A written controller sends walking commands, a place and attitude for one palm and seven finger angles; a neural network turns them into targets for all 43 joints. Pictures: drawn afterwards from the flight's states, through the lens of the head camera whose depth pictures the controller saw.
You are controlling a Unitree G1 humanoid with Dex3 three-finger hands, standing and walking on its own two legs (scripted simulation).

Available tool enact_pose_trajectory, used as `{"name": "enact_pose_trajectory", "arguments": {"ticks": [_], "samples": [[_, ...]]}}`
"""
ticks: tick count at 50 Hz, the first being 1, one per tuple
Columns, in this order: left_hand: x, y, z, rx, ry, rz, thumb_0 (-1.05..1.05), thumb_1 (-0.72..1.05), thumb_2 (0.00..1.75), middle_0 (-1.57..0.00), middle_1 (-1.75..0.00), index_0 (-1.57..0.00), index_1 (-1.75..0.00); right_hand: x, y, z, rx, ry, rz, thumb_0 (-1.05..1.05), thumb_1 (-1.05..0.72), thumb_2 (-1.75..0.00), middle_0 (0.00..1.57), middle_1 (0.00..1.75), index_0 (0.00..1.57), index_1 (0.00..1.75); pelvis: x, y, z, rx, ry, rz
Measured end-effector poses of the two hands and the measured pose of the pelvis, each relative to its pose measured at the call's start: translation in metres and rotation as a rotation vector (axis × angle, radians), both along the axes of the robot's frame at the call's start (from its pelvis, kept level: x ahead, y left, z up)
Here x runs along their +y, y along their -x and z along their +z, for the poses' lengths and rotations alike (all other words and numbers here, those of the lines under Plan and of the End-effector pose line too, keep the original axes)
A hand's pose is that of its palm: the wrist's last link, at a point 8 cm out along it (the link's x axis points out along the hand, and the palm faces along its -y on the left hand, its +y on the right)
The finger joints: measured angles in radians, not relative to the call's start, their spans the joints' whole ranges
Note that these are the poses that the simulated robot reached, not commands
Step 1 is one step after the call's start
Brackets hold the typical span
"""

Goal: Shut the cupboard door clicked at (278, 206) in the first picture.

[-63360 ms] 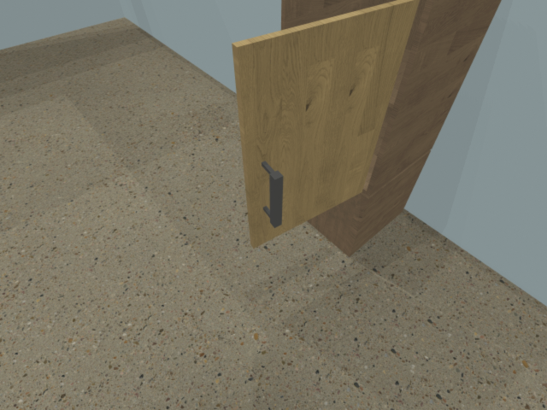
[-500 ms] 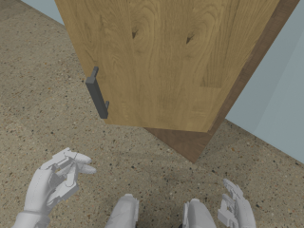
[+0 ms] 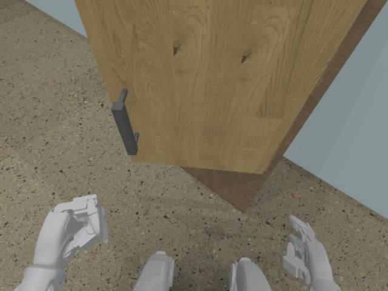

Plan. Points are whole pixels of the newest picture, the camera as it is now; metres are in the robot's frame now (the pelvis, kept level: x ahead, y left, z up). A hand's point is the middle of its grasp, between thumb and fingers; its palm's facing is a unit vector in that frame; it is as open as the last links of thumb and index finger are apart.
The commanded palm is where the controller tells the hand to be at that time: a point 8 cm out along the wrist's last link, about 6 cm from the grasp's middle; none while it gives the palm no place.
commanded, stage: raise the hand and make a fist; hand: left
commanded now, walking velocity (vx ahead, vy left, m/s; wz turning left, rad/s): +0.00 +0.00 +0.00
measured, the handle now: (128, 124) +0.47 +0.20 +0.02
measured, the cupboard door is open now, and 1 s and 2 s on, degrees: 33 33 33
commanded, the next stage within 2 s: bring the fist close to the handle in 0.60 s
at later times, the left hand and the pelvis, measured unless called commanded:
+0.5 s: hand (107, 221) +0.23 +0.17 +0.05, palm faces -0.03 -1.00 -0.05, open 3.1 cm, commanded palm +0.21 +0.23 +0.05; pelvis +0.00 -0.01 +0.00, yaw +0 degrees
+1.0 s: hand (115, 208) +0.26 +0.17 +0.04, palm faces -0.07 -1.00 -0.03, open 3.1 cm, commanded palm +0.24 +0.22 +0.04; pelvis +0.00 +0.00 -0.01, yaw +0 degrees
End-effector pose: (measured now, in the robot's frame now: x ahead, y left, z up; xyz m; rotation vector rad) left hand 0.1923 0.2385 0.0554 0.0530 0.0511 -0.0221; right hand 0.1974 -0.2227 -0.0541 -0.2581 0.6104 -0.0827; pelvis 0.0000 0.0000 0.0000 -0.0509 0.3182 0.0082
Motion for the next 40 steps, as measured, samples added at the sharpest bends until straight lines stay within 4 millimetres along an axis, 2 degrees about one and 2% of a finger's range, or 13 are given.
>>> {"name": "enact_pose_trajectory", "arguments": {"ticks": [5, 12, 23, 40], "samples": [[-0.001, -0.006, 0.001, -0.003, -0.005, -0.003, 0.01, 0.9, 0.9, -1.27, -1.46, -1.27, -1.47, -0.001, 0.002, -0.007, 0.025, -0.01, 0.002, 0.01, -0.9, -0.9, 0.21, 0.3, 0.2, 0.3, -0.003, -0.002, -0.001, 0.004, -0.002, -0.001], [-0.003, -0.016, 0.0, -0.008, -0.003, -0.011, 0.01, 0.9, 0.9, -1.29, -1.49, -1.29, -1.5, -0.012, 0.011, -0.015, 0.065, -0.005, -0.023, 0.01, -0.9, -0.9, 0.21, 0.3, 0.2, 0.3, -0.006, -0.004, -0.002, 0.009, -0.007, -0.003], [-0.009, -0.018, 0.001, -0.01, -0.002, -0.011, 0.01, 0.9, 0.9, -1.3, -1.5, -1.3, -1.5, -0.028, 0.02, -0.016, 0.084, 0.008, -0.065, 0.01, -0.9, -0.9, 0.21, 0.3, 0.2, 0.3, -0.01, -0.005, -0.001, 0.011, -0.017, -0.008], [-0.006, -0.017, -0.004, -0.02, 0.003, -0.012, 0.01, 0.9, 0.9, -1.3, -1.5, -1.3, -1.5, -0.02, 0.014, -0.015, 0.064, 0.005, -0.038, 0.01, -0.9, -0.9, 0.21, 0.3, 0.2, 0.3, -0.008, -0.001, -0.003, 0.01, -0.013, -0.005]]}}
